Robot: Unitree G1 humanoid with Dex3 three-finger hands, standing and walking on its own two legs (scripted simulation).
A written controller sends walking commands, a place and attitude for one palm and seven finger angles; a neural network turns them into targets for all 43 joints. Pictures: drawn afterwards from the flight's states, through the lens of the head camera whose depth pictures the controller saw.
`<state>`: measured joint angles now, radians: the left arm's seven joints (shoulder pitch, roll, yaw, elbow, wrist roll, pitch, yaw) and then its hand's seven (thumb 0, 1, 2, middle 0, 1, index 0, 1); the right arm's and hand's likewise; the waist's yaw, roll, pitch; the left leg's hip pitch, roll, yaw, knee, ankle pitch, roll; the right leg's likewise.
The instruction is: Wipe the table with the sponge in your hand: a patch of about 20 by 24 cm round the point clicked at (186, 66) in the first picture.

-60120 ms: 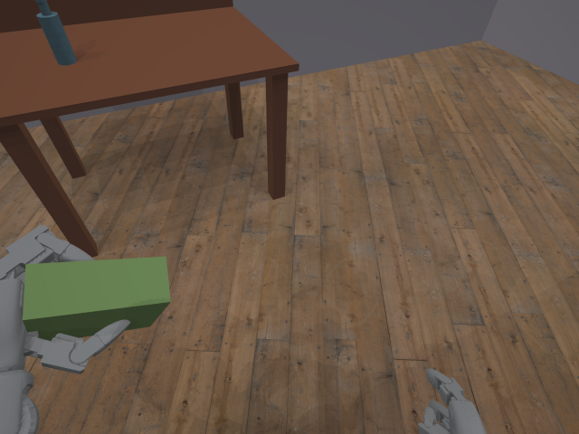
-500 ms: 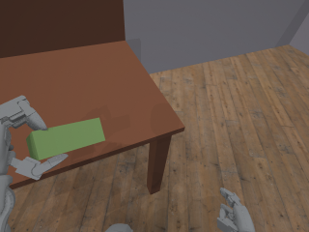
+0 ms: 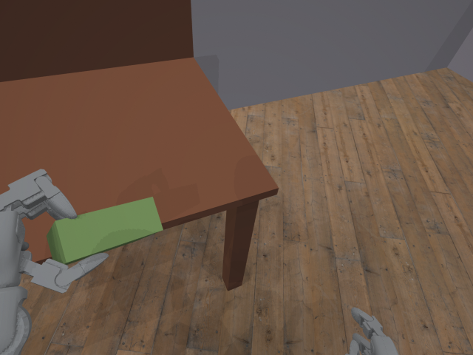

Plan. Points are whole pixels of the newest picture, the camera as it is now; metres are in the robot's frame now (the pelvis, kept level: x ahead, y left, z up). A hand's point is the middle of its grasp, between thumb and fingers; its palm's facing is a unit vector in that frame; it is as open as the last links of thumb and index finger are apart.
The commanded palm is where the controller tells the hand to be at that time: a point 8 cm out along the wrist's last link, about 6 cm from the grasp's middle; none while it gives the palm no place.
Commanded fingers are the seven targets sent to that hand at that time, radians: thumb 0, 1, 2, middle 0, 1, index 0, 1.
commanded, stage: look again from close up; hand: left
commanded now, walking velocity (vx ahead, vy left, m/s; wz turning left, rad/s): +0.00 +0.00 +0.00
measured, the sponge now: (117, 228) +0.25 +0.20 +0.11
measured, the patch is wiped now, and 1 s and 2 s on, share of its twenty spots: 0.95 0.95 0.95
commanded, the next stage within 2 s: come to a stop and stand still in 0.36 s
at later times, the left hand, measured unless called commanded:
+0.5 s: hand (90, 207) +0.25 +0.22 +0.17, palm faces +0.37 -0.85 -0.38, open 8.9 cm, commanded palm +0.19 +0.26 +0.18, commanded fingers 0.00 0.10 1.30 -1.20 -1.60 -1.20 -1.60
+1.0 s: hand (82, 229) +0.23 +0.22 +0.15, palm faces +0.26 -0.90 -0.36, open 8.9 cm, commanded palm +0.17 +0.28 +0.18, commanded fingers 0.00 0.10 1.30 -1.20 -1.60 -1.20 -1.60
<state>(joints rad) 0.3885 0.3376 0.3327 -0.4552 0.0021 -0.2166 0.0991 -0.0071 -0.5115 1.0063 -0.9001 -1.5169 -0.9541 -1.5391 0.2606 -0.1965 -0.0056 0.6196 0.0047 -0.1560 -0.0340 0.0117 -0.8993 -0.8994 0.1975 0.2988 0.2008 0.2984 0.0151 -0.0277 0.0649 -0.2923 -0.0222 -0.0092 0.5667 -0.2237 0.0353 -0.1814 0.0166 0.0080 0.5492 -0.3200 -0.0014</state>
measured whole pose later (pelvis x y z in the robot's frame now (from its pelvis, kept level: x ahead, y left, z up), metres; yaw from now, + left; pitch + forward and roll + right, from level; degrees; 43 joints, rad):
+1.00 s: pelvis +0.00 +0.01 +0.01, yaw -1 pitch -1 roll -1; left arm 0.46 0.34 0.28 -0.47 -0.03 -0.21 0.07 -0.01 -0.50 0.99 -0.90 -1.53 -0.95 -1.55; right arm 0.20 -0.21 -0.01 0.56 0.00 -0.12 -0.01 0.01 -0.90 -0.90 0.20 0.30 0.20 0.30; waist 0.00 -0.02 0.06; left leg -0.28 -0.01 0.03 0.48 -0.18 0.04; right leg -0.17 0.02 0.04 0.44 -0.25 0.01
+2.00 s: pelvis +0.02 +0.00 +0.01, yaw +3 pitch +0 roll -1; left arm 0.42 0.36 0.33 -0.42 -0.02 -0.19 0.08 -0.01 -0.51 0.99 -0.91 -1.53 -0.96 -1.55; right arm 0.19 -0.20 0.02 0.57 0.00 -0.11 -0.04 0.01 -0.90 -0.90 0.20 0.30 0.20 0.30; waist 0.02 -0.01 0.03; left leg -0.25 -0.03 -0.02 0.38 -0.13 0.04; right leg -0.10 0.04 0.05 0.32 -0.22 -0.01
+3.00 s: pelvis +0.14 +0.01 -0.02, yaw +1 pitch -4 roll +3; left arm 0.32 0.43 0.40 -0.53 -0.03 -0.19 0.13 -0.01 -0.51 0.99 -0.91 -1.54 -0.97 -1.55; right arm 0.08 -0.15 -0.01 0.58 0.00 -0.12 -0.01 0.01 -0.90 -0.90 0.19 0.30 0.20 0.30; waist -0.01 -0.08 0.18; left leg -0.36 -0.02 0.11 0.61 -0.18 0.03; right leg -0.39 0.00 0.05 1.14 -0.51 0.00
